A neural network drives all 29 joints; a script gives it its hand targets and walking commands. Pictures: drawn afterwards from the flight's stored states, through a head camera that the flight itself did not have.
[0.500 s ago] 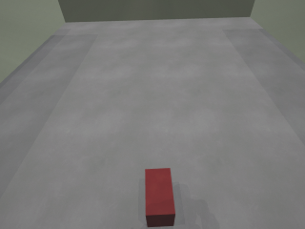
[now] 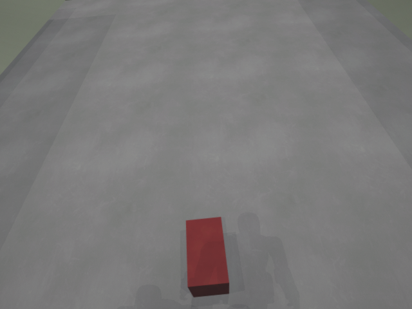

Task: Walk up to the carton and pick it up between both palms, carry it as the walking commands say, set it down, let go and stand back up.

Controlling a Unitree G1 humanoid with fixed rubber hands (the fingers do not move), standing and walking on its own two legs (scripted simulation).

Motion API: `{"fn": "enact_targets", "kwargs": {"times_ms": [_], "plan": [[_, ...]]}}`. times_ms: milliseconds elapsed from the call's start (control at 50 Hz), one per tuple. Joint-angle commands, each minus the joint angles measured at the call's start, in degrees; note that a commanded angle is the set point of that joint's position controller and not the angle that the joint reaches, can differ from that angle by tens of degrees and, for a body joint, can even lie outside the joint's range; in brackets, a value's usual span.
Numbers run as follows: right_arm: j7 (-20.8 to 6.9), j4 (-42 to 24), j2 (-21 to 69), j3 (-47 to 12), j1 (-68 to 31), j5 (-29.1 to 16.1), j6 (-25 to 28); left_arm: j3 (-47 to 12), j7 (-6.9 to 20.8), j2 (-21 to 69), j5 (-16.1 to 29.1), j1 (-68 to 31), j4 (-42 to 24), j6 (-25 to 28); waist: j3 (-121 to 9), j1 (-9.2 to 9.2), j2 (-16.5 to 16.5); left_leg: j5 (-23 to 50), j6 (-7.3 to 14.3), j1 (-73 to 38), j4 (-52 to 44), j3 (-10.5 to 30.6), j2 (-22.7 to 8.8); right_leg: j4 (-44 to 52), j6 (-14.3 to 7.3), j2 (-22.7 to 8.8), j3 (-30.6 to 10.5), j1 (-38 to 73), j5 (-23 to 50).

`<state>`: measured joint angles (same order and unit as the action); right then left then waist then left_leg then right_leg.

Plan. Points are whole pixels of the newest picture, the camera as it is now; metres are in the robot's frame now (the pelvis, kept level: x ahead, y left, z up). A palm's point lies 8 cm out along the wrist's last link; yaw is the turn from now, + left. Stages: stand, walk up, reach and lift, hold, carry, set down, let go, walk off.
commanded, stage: walk up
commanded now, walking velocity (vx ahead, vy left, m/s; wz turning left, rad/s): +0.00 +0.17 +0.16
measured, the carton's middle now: (207, 256) +0.43 +0.06 -0.67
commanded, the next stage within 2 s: none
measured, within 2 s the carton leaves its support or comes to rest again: neither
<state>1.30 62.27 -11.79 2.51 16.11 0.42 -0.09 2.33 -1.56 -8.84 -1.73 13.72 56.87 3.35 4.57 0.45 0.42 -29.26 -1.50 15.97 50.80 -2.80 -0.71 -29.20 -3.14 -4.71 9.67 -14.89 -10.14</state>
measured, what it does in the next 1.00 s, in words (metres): steps on the spot: left foot, then right foot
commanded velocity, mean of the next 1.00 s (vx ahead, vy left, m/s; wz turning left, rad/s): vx -0.02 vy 0.02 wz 0.06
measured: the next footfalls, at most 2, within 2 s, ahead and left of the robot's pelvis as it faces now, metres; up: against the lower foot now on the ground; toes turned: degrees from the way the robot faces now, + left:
left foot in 0.40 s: +0.07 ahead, +0.22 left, +0.00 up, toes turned +10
right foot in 0.88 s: -0.03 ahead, -0.04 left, +0.00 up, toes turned -3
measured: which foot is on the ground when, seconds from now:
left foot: up 0.00-0.38, down 0.40-0.88, up 0.90-1.00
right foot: down 0.00-0.40, up 0.42-0.86, down 0.88-1.00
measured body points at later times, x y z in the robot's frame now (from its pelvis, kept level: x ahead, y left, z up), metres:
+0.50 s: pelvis +0.00 +0.09 +0.00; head +0.03 +0.13 +0.45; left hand +0.00 +0.35 -0.17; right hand +0.12 -0.14 -0.13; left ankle +0.03 +0.21 -0.74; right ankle +0.00 -0.06 -0.70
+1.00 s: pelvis -0.03 +0.04 +0.01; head -0.01 +0.02 +0.46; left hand +0.00 +0.29 -0.13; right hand -0.04 -0.21 -0.16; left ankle -0.01 +0.20 -0.71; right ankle -0.07 -0.03 -0.74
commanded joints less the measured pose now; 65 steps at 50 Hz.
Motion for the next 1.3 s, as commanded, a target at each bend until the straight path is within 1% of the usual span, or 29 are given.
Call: {"fn": "enact_targets", "kwargs": {"times_ms": [0, 40, 80, 120, 160, 260, 300, 320, 340, 360, 400, 420, 460, 540, 600, 700, 780, 800, 820, 840, 860, 900, 980, 1020, 1060, 1140, 1200, 1240, 1280], "plan": [[0.0, -1.9, -3.6, 1.4, 2.8, 2.3, -3.9, 3.4, -2.7, -15.3, 0.3, 9.4, -0.7, -2.3, -3.9, 2.48, -5.0, 3.8, -2.2, 10.5, 11.2, 2.3, -1.8, 10.2, -8.5, -23.4, -17.9, 8.5, 38.7], [-0.4, -4.9, -5.7, 2.5, -0.6, 2.4, -4.8, 3.5, -3.2, -15.3, 0.4, 9.5, -0.7, -2.4, -5.4, 1.35, -3.9, 3.3, -3.0, 15.5, 16.2, 5.2, -3.4, 10.7, -9.8, -25.2, -16.9, 11.2, 36.6], [-1.6, -6.3, -5.8, 2.8, -3.5, 1.4, -4.4, 2.6, -3.0, -13.1, 0.0, 8.6, -1.0, -2.5, -7.0, 1.72, -3.8, 7.4, -3.2, 16.1, 15.5, 5.9, -3.0, 11.6, -8.1, -20.2, -12.8, 10.6, 30.7], [-2.4, -7.9, -4.5, 2.5, -5.7, 1.1, -4.5, 1.8, -2.6, -11.7, -0.5, 7.0, -0.9, -2.5, -5.9, 1.57, -9.5, 11.0, -3.2, 15.0, 13.9, 5.0, -2.4, 12.2, -7.4, -18.1, -10.0, 7.5, 28.0], [-2.8, -8.7, -3.3, 2.0, -5.6, 1.0, -4.6, 1.7, -2.1, -12.0, -0.8, 3.2, -1.5, -2.4, -4.3, 0.31, -13.8, 12.0, -3.4, 13.1, 5.4, 1.9, -3.0, 13.3, -6.5, -16.0, -6.6, 5.7, 22.9], [-3.0, -8.7, -2.3, 0.9, -5.9, 0.5, -3.5, 1.4, -0.4, -12.3, -0.7, 2.9, -1.0, -3.2, -4.2, 1.10, -15.6, 14.9, -3.0, 4.1, -14.1, -3.2, -1.6, 12.4, -4.3, -12.8, -5.5, 6.1, 8.3], [-2.2, -7.8, -3.7, 0.8, -3.7, 0.6, -2.2, 1.6, 0.7, -11.7, -0.1, 2.9, -0.1, -3.9, -5.8, -0.24, -10.1, 23.6, -2.1, -6.7, -25.8, -4.8, -1.3, 5.6, -1.3, -10.3, -2.7, 1.1, 3.0], [-1.7, -7.9, -6.9, 1.0, -3.1, 1.0, -1.3, 1.5, 1.0, -10.7, 0.1, 4.3, 0.3, -4.3, -4.9, -1.15, -0.5, 27.9, -1.8, -10.5, -32.5, 0.1, -5.7, -0.4, 1.1, -6.9, 0.0, -3.7, -1.7], [-0.8, -8.7, -13.4, 2.4, -2.6, 1.4, -0.4, 0.5, 1.4, -6.3, 0.4, 5.6, -1.4, -4.6, -5.2, -0.83, 19.1, 43.8, 0.8, -11.5, -36.8, 15.0, -19.6, -9.6, 4.3, -0.6, 1.7, -10.6, -17.2], [-0.3, -9.7, -13.1, 2.2, -3.8, 1.2, 0.0, 0.8, 0.9, -6.1, 1.3, 4.5, -1.1, -5.8, -4.2, -0.50, 18.2, 49.0, 5.5, -3.9, -37.2, 16.5, -23.2, -19.0, 4.0, 0.0, -5.1, -7.4, -23.0], [0.1, -9.9, -8.3, 0.2, -5.5, 0.8, 0.4, 0.1, 1.6, -3.4, 0.5, 7.9, 1.7, -7.0, -2.8, 2.23, 6.6, 20.7, 4.6, 1.4, -38.9, 10.2, -18.3, -22.7, 2.8, -0.5, -9.6, -5.6, -16.3], [0.3, -8.5, -8.8, 1.0, -8.3, 0.8, 0.1, -0.2, 1.5, -5.1, 0.5, 6.8, 2.1, -6.9, -2.9, 1.41, 12.8, 12.7, 5.4, -0.9, -39.8, 8.8, -16.2, -22.2, 2.5, 0.2, -9.1, -7.1, -13.7], [0.3, -9.0, -7.5, 0.7, -8.7, 0.3, 0.2, 0.7, 1.4, -7.9, 0.4, 5.8, 2.5, -6.5, -3.5, 1.28, 12.9, 24.9, 5.3, -3.7, -37.0, 6.2, -13.5, -25.2, 2.9, 1.3, -8.6, -9.2, -11.9], [0.8, -7.0, -7.7, 1.5, -5.1, 0.3, 0.3, 1.1, 0.5, -8.9, 0.8, 3.2, 1.2, -6.8, -6.6, -0.83, 12.2, 41.8, 9.4, -9.1, -32.4, 6.9, -17.7, -28.6, 4.5, 2.2, -10.3, -12.0, -16.8], [1.0, -5.1, -6.1, 1.5, -3.9, 0.9, -0.1, -0.2, 0.3, -6.9, 0.4, 2.1, 2.2, -6.6, -8.7, -2.21, 8.8, 16.7, 9.5, -7.6, -36.4, 8.5, -15.8, -17.5, 4.5, 2.4, -7.9, -6.3, -16.5], [1.9, -3.9, -12.0, 3.8, -0.9, 1.3, -1.5, 1.2, 0.4, -7.6, 0.1, 2.2, 0.6, -7.2, -5.1, -3.55, 6.7, 14.9, 12.1, -6.8, -38.0, 19.5, -25.4, -14.6, 4.6, 1.2, -9.1, -8.3, -17.5], [1.0, -3.4, -10.7, 4.2, -5.0, 0.9, -2.5, 1.0, 0.7, -5.5, 1.5, 7.7, 2.4, -5.5, -4.9, 0.46, 5.7, 13.6, 6.0, 3.5, -36.1, 10.4, -16.5, 8.5, 2.2, 3.1, -5.9, 8.7, -4.9], [0.4, -3.2, -8.5, 3.5, -4.2, 0.6, -2.6, 1.2, 0.4, -6.9, 0.9, 9.0, 3.2, -4.9, -4.9, 0.35, 1.0, 13.1, 2.5, 7.1, -33.5, 4.5, -11.1, 15.3, 1.4, 1.5, -7.0, 13.6, -4.4], [-0.1, -3.4, -2.8, 1.6, -4.5, 0.2, -2.0, 1.3, 0.1, -8.9, 0.4, 9.4, 3.4, -4.1, -5.6, 1.41, -10.7, 11.1, -0.3, 8.7, -24.5, -2.0, -4.6, 20.3, 0.0, -9.1, -18.7, 12.9, -9.4], [-0.2, -3.2, -0.7, 0.9, -4.8, 0.3, -2.1, 0.8, 0.0, -10.7, -0.1, 4.9, 2.6, -3.7, -1.8, 0.38, -15.6, 4.5, -0.8, 6.4, -19.3, -2.6, -2.2, 22.8, -2.2, -13.8, -23.9, 3.5, -10.9], [-0.5, -2.2, -1.1, 1.0, -4.7, 0.7, -2.5, 0.3, -0.2, -9.3, -0.6, 2.2, 1.5, -3.0, -0.1, -0.68, -10.8, 5.5, -0.5, 4.2, -15.4, -0.4, -3.3, 23.4, -2.6, -13.4, -21.9, 1.6, -11.1], [-1.3, -1.2, -2.0, 1.7, -3.9, 0.6, -2.7, -0.2, -0.4, -8.0, 0.1, -1.6, 1.5, -2.4, 2.0, -0.92, -8.3, 8.0, -0.4, 4.3, -13.3, 1.9, -3.3, 22.1, -2.7, -10.7, -18.1, -0.6, -11.7], [-0.9, 0.4, -1.1, 1.5, -0.3, 0.3, -2.4, -1.0, -1.1, -6.5, 0.9, 2.9, 2.4, -1.2, -2.1, -0.82, -5.5, 10.3, 0.3, 7.7, -11.6, 1.8, -2.2, 12.8, -0.8, -8.3, -12.2, 13.8, 28.2], [-0.2, 0.5, -1.5, 1.1, -0.9, 0.4, -2.2, -0.7, -1.1, -6.3, 1.3, 4.7, 3.6, -1.0, -4.3, 0.27, -6.4, 9.0, 0.0, 6.1, -12.2, 1.0, -1.6, 10.1, -1.5, -8.2, -12.0, 16.3, 36.3], [0.4, 0.4, -1.7, 1.2, -1.0, 0.2, -2.2, -0.9, -1.4, -5.5, 0.8, 6.0, 4.7, -1.4, -4.2, 0.53, -9.3, 7.3, 0.0, 3.9, -13.7, 1.5, -1.5, 9.9, -2.1, -8.2, -13.2, 15.1, 33.9], [1.3, 1.4, -0.8, 0.6, -0.7, -0.3, -1.7, -1.0, -1.5, -4.9, 0.3, 4.5, 5.5, -2.3, -1.5, -0.39, -9.1, 13.1, 1.0, -1.6, -25.1, 1.8, -1.5, 10.9, -3.6, -7.7, -15.9, 11.6, 24.6], [1.9, 3.0, -1.4, 0.3, 2.1, 0.3, -0.5, -0.8, -1.2, -4.7, 1.4, 5.7, 6.5, -1.7, -3.1, -0.57, -2.4, 29.2, 1.4, -12.5, -29.7, 1.9, -4.9, 9.0, -1.2, -5.1, -13.1, 7.6, 26.1], [1.9, 2.9, -2.5, 0.3, 1.0, 0.6, -0.2, -0.6, -1.1, -3.7, 1.5, 7.8, 7.4, -1.7, -2.9, 1.04, 0.4, 32.1, 1.5, -13.6, -28.2, 2.6, -6.4, 10.1, 0.1, -3.4, -12.7, 7.2, 19.9], [1.6, 3.9, -0.7, 0.0, -0.3, 0.4, -0.2, -0.8, -1.2, -3.7, 1.4, 6.8, 8.9, -1.9, -1.7, -0.10, 2.8, 27.9, 1.7, -10.2, -29.9, 2.4, -5.3, 10.2, 1.1, -2.6, -11.6, 10.3, 18.9]]}}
